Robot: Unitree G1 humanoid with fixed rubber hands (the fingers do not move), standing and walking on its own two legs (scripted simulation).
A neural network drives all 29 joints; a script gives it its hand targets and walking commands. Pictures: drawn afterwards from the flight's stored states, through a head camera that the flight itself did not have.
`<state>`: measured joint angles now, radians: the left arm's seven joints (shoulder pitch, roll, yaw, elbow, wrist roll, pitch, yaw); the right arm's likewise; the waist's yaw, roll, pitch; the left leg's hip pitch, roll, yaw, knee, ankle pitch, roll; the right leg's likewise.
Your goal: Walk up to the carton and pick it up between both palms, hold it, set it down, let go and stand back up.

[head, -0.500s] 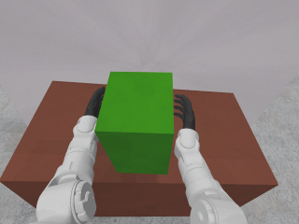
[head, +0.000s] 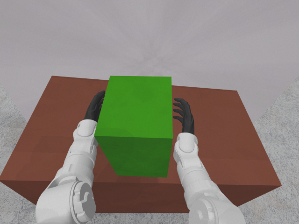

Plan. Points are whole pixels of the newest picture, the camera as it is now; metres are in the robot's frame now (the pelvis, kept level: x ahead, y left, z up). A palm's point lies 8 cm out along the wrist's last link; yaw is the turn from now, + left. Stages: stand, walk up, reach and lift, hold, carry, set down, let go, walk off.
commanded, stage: set down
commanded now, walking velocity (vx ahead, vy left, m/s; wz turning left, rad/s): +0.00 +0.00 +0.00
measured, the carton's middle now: (141, 131) +0.39 +0.01 +0.00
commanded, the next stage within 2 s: none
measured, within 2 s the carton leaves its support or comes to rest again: neither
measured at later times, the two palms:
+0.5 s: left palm (91, 121) +0.41 +0.16 +0.01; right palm (179, 129) +0.38 -0.10 +0.04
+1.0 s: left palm (89, 129) +0.41 +0.17 -0.03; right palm (172, 133) +0.38 -0.09 +0.01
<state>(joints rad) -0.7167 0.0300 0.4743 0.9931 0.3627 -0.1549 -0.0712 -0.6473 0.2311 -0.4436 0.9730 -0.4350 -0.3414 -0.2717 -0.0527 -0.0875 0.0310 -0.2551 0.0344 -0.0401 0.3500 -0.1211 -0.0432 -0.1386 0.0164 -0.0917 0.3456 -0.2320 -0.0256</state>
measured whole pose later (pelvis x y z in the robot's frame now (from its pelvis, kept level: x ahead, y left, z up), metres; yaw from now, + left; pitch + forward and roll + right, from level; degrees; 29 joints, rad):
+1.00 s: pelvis +0.02 +0.02 -0.01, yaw +0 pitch +14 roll -2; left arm -0.65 0.03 0.48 1.04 0.38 -0.35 -0.03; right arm -0.65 0.25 -0.61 1.10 -0.54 -0.57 -0.23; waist -0.05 -0.09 -0.06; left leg -0.53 0.03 -0.04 0.44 -0.16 -0.03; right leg -0.37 0.02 -0.09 0.35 -0.23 -0.02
